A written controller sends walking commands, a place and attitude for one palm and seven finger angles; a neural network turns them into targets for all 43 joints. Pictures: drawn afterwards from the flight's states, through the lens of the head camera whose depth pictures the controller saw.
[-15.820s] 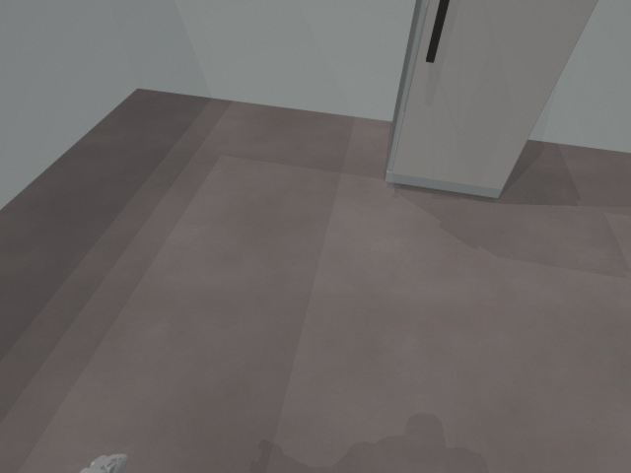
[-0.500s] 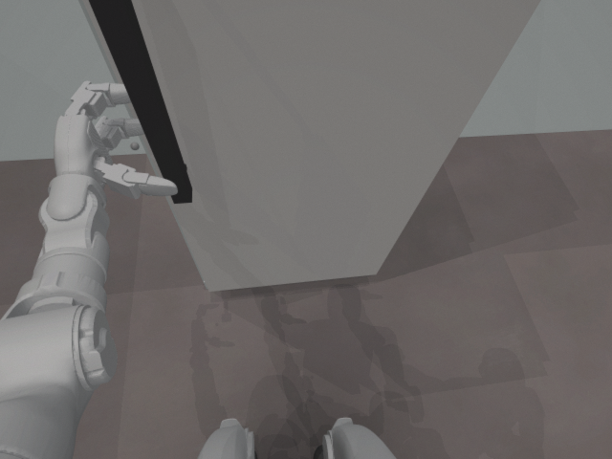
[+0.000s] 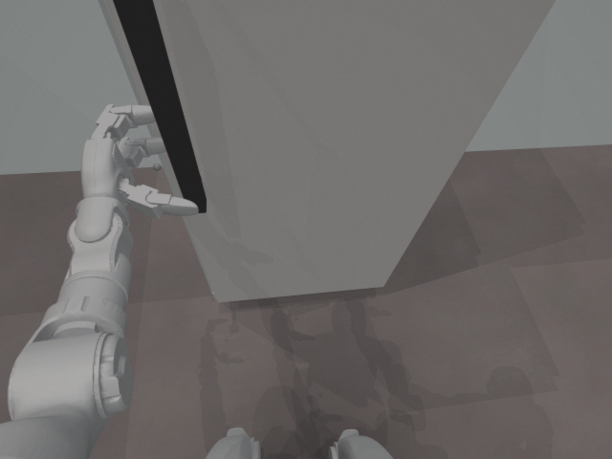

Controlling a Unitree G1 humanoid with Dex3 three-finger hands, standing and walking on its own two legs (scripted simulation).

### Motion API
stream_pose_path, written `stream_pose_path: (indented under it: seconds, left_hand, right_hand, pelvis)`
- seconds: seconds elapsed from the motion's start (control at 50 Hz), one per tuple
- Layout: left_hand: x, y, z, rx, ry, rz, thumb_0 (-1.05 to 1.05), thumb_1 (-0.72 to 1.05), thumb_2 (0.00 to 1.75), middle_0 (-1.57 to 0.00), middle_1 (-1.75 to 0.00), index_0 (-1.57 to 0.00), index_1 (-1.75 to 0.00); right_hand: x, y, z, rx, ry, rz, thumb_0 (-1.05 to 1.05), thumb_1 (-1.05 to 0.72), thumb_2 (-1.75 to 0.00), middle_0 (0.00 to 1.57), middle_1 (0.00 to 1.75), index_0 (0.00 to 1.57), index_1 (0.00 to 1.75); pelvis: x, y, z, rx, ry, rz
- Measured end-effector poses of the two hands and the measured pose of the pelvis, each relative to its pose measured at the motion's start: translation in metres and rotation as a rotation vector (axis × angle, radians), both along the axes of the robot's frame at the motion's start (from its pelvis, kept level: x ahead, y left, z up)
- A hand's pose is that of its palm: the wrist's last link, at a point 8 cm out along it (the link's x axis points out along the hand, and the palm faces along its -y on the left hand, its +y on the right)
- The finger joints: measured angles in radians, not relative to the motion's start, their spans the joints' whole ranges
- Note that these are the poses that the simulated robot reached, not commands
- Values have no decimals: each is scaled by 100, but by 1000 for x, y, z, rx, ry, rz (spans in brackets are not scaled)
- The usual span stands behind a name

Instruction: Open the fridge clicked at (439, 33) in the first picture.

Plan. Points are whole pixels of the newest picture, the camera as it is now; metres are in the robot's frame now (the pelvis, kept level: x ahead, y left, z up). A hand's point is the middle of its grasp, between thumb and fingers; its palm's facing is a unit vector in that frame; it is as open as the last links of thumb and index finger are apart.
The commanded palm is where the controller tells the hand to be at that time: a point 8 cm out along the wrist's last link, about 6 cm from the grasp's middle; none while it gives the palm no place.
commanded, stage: slide the fingers in behind the handle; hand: left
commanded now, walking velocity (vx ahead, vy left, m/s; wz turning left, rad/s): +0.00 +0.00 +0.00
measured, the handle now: (167, 90) +0.53 +0.16 +0.16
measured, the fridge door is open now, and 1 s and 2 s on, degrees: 0 0 0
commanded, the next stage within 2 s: grip the handle and tug to test in 1.32 s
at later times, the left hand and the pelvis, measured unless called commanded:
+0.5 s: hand (181, 166) +0.47 +0.15 +0.09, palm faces +0.07 -1.00 -0.01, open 14.0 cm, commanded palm +0.44 +0.19 +0.09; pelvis +0.00 +0.00 +0.00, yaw +0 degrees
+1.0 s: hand (195, 167) +0.47 +0.13 +0.09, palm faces +0.11 -0.99 -0.02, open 14.2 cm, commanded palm +0.44 +0.17 +0.09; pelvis +0.00 -0.02 +0.00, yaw +1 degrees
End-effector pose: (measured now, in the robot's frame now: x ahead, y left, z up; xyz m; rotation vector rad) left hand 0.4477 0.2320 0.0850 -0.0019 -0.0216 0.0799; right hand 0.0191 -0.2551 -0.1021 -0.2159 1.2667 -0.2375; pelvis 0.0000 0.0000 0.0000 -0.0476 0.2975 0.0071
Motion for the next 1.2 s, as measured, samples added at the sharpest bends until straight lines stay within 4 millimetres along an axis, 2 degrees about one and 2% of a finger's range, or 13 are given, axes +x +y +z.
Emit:
stream_pose_path:
  seconds: [0.14, 0.24, 0.36, 0.46, 0.7, 0.92, 1.2]
  left_hand:
    - [-3, -7, -1, 5, 8, -8, -2, -50, 30, -30, -120, -30, -120]
    - [1, -17, -4, -6, 9, -12, -2, -50, 30, -30, -120, -30, -120]
    - [4, -23, -4, 4, -2, -1, -2, -50, 30, -30, -120, -30, -120]
    - [2, -28, 2, 16, -16, -5, -2, -50, 30, -30, -120, -30, -120]
    - [-1, -46, 0, 1, -3, 12, -2, -50, 30, -30, -120, -29, -120]
    - [-2, -49, 1, 19, 6, 29, -2, -50, 30, -29, -120, -26, -119]
    - [-1, -48, 1, 20, -2, 20, -2, -50, 30, -29, -120, -27, -119]
  right_hand:
    - [17, 4, 0, 6, -39, 22, 1, -90, -90, 21, 30, 20, 30]
    - [22, 3, -2, 4, -44, 37, 1, -90, -90, 21, 30, 20, 30]
    - [18, 0, -3, 2, -39, 27, 1, -90, -90, 21, 30, 20, 30]
    - [11, -2, -5, 16, -21, 14, 1, -90, -90, 20, 30, 20, 30]
    - [3, -10, -6, 23, -12, 11, 1, -90, -90, 20, 30, 20, 30]
    - [3, -19, -8, 24, -16, 13, 1, -90, -90, 20, 30, 20, 30]
    - [13, -21, -7, 24, -19, 26, 1, -90, -90, 20, 30, 20, 30]
  pelvis:
    - [1, 2, 0, 0, -7, 7]
    - [-1, 2, -1, 2, -4, 10]
    - [-1, 0, -2, 5, 4, 5]
    - [1, -2, -2, 8, -1, 1]
    - [-2, -12, -1, 16, -9, 5]
    - [-3, -18, -1, 21, -8, 10]
    - [1, -20, 0, 21, -4, 14]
